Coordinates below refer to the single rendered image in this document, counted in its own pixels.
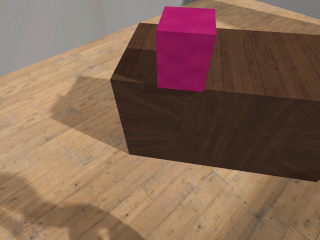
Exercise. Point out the carton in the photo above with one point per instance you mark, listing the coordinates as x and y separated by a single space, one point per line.
185 38

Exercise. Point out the pedestal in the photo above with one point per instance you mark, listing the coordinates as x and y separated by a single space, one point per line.
259 111

